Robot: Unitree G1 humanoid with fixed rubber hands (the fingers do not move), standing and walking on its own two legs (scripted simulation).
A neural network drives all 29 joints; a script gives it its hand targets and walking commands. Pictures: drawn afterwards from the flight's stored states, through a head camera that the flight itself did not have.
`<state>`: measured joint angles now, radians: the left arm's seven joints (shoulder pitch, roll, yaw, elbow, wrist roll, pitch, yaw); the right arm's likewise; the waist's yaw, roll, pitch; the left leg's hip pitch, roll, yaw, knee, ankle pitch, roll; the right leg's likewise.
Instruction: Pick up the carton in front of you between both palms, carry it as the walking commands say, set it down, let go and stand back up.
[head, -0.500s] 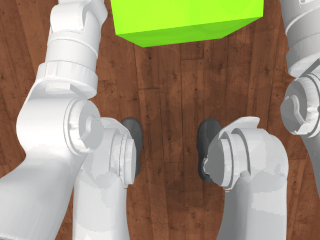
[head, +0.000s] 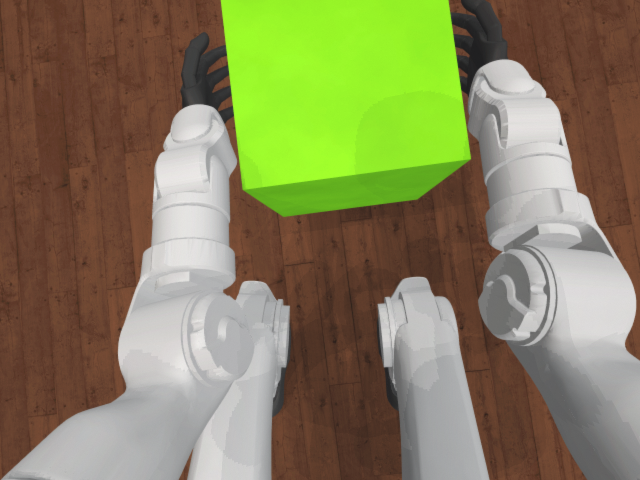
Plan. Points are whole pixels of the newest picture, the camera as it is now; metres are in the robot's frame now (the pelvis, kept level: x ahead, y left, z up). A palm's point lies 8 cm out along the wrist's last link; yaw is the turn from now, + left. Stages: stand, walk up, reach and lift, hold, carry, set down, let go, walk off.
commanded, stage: reach and lift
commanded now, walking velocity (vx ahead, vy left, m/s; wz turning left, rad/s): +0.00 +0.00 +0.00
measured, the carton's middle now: (341, 116) +0.53 -0.03 -0.14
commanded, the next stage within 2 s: none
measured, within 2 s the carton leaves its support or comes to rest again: neither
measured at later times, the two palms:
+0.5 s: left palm (124, 74) +0.49 +0.13 +0.08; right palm (549, 34) +0.49 -0.17 +0.07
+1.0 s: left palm out of the picture +0.44 +0.14 +0.23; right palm out of the picture +0.44 -0.16 +0.23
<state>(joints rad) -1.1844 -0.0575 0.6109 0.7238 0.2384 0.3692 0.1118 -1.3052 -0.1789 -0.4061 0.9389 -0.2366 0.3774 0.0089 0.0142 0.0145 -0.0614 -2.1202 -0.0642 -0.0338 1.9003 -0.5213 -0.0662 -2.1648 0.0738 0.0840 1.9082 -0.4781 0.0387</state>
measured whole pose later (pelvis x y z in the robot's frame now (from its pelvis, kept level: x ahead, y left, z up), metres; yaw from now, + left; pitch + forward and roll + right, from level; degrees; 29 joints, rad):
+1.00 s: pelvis +0.07 +0.00 +0.25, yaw -2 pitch +22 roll +0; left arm -0.51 -0.16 0.40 0.52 0.23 0.39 0.04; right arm -0.54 0.10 -0.37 0.57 -0.24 0.40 -0.01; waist 0.00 0.01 -0.19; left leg -1.02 -0.04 -0.07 1.04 -0.41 -0.02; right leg -1.04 0.03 0.07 1.04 -0.38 0.02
